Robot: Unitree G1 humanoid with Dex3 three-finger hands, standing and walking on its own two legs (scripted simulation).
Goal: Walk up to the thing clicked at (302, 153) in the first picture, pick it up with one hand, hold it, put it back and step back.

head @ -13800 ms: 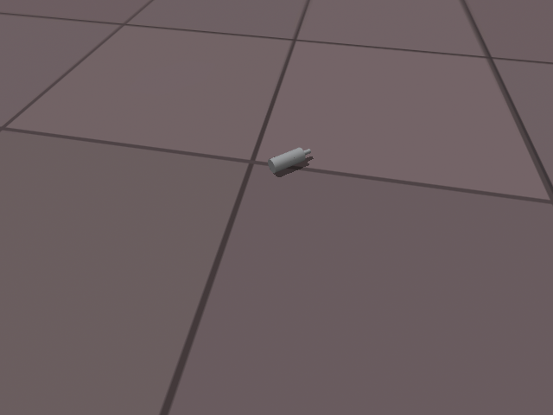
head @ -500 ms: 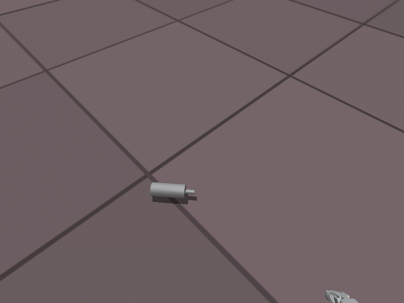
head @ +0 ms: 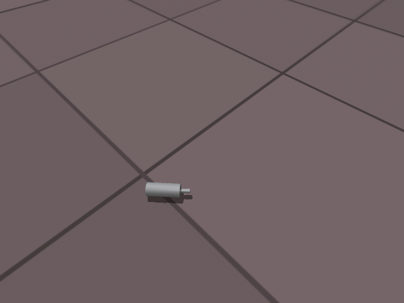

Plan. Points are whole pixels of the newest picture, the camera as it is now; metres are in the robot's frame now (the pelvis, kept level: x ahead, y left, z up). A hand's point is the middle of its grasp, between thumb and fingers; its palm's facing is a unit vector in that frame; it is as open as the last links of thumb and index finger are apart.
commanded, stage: stand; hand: left
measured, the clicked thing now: (168, 190) +0.77 +0.19 -0.74
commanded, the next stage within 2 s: walk up in 0.18 s
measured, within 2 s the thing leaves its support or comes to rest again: neither
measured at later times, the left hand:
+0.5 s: hand out of the picture +0.06 +0.34 -0.18, palm faces +0.02 -0.93 -0.37, open 7.4 cm
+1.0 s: hand (80, 221) +0.33 +0.32 -0.14, palm faces -0.05 -0.91 -0.41, open 7.4 cm
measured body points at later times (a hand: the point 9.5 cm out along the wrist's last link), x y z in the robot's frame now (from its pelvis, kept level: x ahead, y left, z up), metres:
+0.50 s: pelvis +0.07 +0.06 -0.02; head +0.08 +0.07 +0.42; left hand +0.06 +0.39 -0.15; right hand +0.15 -0.28 -0.12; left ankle +0.14 +0.17 -0.75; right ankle -0.01 -0.12 -0.74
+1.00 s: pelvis +0.23 +0.05 -0.02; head +0.24 +0.03 +0.42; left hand +0.33 +0.37 -0.11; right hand +0.25 -0.26 -0.15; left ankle +0.15 +0.17 -0.71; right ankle +0.29 -0.07 -0.75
